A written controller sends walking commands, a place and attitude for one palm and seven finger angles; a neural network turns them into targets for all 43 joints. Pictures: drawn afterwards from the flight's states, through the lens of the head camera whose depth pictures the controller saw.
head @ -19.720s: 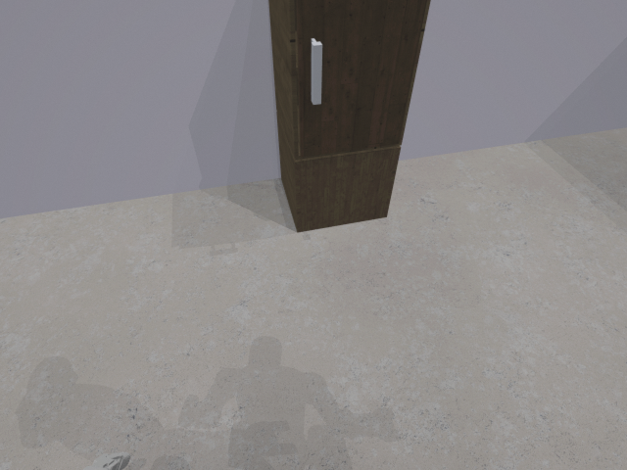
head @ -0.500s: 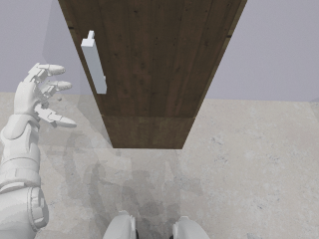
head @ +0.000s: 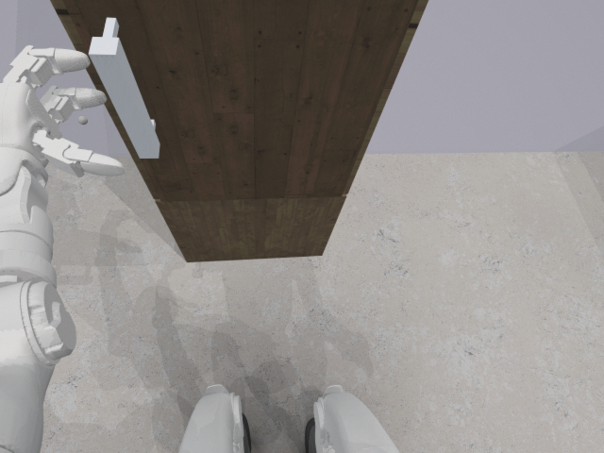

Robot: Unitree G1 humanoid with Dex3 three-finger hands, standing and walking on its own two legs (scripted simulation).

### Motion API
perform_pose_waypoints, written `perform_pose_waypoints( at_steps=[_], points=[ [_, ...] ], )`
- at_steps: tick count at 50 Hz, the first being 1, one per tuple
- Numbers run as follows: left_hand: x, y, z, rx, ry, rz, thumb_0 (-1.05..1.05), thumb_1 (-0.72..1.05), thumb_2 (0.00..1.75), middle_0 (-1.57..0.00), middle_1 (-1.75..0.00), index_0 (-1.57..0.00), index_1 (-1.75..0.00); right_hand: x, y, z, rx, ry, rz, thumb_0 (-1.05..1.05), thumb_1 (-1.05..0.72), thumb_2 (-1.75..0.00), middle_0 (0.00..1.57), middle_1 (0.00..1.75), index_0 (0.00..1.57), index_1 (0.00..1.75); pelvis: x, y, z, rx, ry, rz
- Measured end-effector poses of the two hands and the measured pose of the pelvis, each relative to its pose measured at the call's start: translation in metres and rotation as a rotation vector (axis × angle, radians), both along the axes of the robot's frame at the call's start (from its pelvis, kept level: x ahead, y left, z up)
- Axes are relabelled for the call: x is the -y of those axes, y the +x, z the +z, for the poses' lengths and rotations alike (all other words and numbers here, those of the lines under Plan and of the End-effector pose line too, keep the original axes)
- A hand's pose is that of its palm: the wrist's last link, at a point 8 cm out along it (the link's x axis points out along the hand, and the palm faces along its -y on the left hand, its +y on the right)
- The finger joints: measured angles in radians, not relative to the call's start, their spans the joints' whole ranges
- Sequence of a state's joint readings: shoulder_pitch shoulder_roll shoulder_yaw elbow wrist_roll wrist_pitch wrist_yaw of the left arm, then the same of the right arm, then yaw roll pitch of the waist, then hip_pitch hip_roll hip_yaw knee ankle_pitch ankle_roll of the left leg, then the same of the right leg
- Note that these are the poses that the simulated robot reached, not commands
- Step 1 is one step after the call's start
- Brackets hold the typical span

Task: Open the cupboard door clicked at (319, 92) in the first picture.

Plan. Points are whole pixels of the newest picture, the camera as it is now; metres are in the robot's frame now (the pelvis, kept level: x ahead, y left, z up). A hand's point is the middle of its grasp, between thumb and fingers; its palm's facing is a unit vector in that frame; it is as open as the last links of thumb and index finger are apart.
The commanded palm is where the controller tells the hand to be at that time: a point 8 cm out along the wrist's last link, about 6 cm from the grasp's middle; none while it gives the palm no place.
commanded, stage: move the hooked fingers beside the handle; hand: left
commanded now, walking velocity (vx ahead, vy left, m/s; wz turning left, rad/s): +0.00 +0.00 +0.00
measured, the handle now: (132, 95) +0.57 +0.18 +0.07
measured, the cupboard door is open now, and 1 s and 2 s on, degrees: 0 0 0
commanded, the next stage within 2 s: slide the fingers in behind the handle in 0.82 s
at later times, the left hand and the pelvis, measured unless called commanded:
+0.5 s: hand (74, 118) +0.51 +0.24 +0.09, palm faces +0.00 -1.00 -0.02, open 14.0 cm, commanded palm +0.50 +0.26 +0.07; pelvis +0.01 +0.01 +0.00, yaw +0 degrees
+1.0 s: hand (89, 121) +0.52 +0.22 +0.07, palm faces -0.01 -1.00 -0.02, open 14.0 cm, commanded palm +0.50 +0.26 +0.07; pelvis +0.00 +0.01 +0.00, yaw +0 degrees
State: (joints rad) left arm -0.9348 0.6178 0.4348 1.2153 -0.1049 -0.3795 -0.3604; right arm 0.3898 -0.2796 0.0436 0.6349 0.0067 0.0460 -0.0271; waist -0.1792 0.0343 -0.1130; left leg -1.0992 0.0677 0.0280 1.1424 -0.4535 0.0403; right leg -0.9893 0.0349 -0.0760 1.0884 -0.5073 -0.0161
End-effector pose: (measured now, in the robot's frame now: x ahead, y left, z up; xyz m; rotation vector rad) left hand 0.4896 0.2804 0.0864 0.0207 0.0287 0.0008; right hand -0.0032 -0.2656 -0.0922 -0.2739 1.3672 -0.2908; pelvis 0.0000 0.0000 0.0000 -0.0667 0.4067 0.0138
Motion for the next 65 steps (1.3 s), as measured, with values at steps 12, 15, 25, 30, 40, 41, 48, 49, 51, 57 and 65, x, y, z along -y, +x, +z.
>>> perform_pose_waypoints(
  at_steps=[12,15,25,30,40,41,48,49,51,57,65],
  points=[
    [-0.003,0.008,-0.009,-0.009,0.008,0.003,-0.01,-0.50,0.30,-0.30,-1.20,-0.33,-1.23,-0.006,-0.012,0.001,-0.062,0.017,-0.024,0.00,-0.90,-0.89,0.20,0.30,0.20,0.30,-0.002,0.005,-0.001,-0.027,-0.003,-0.012],
    [-0.004,0.004,-0.013,-0.025,-0.011,0.002,-0.01,-0.50,0.30,-0.30,-1.20,-0.32,-1.22,-0.007,-0.008,0.002,-0.059,0.020,-0.024,0.00,-0.90,-0.89,0.20,0.30,0.20,0.30,-0.002,0.006,0.001,-0.019,-0.005,-0.011],
    [-0.009,0.002,0.000,0.027,0.001,0.004,-0.01,-0.50,0.30,-0.30,-1.20,-0.30,-1.20,-0.007,0.013,0.006,-0.005,0.004,-0.001,0.00,-0.90,-0.89,0.20,0.30,0.20,0.30,-0.006,0.009,0.004,-0.004,-0.014,-0.001],
    [-0.002,-0.001,-0.006,-0.030,-0.013,-0.026,-0.01,-0.50,0.30,-0.29,-1.20,-0.30,-1.20,-0.010,0.021,0.006,0.010,0.012,0.013,0.00,-0.90,-0.89,0.20,0.30,0.20,0.30,-0.009,0.009,0.005,0.002,-0.012,0.003],
    [-0.003,0.001,-0.011,0.033,0.001,0.018,-0.01,-0.50,0.30,-0.30,-1.20,-0.30,-1.20,-0.011,0.017,0.000,0.010,0.006,0.015,0.00,-0.90,-0.89,0.20,0.30,0.20,0.30,-0.009,0.004,-0.001,-0.006,-0.013,-0.001],
    [-0.004,0.002,-0.010,0.031,0.003,0.017,-0.01,-0.50,0.30,-0.30,-1.20,-0.30,-1.20,-0.011,0.016,0.000,0.004,0.007,0.014,0.00,-0.90,-0.89,0.20,0.30,0.20,0.30,-0.009,0.004,-0.002,-0.007,-0.013,0.000],
    [-0.002,0.008,-0.011,-0.016,-0.004,-0.008,-0.01,-0.50,0.30,-0.30,-1.20,-0.30,-1.20,-0.013,0.003,-0.001,-0.032,0.012,-0.004,0.00,-0.90,-0.89,0.20,0.30,0.20,0.30,-0.009,0.004,-0.001,-0.017,-0.014,-0.001],
    [0.000,0.008,-0.011,-0.014,-0.004,-0.010,-0.01,-0.50,0.30,-0.29,-1.20,-0.30,-1.20,-0.013,0.002,-0.001,-0.035,0.014,-0.007,0.00,-0.90,-0.89,0.20,0.30,0.20,0.30,-0.009,0.004,-0.001,-0.017,-0.013,-0.002],
    [0.004,0.008,-0.011,-0.009,-0.008,-0.016,-0.01,-0.50,0.30,-0.29,-1.20,-0.30,-1.20,-0.013,-0.001,0.000,-0.042,0.017,-0.008,0.00,-0.90,-0.89,0.20,0.30,0.20,0.30,-0.009,0.005,0.000,-0.016,-0.013,-0.002],
    [0.015,0.009,-0.015,-0.004,-0.021,-0.008,-0.01,-0.50,0.30,-0.30,-1.20,-0.30,-1.20,-0.012,-0.003,0.000,-0.043,0.019,-0.015,0.00,-0.90,-0.89,0.20,0.30,0.20,0.30,-0.008,0.005,-0.001,-0.016,-0.011,-0.003],
    [0.027,0.006,-0.013,0.005,-0.002,-0.002,-0.01,-0.50,0.30,-0.30,-1.20,-0.30,-1.20,-0.011,0.001,-0.003,-0.029,0.037,-0.012,0.00,-0.90,-0.89,0.20,0.30,0.20,0.30,-0.005,0.006,0.000,-0.008,-0.006,-0.002]
  ],
)
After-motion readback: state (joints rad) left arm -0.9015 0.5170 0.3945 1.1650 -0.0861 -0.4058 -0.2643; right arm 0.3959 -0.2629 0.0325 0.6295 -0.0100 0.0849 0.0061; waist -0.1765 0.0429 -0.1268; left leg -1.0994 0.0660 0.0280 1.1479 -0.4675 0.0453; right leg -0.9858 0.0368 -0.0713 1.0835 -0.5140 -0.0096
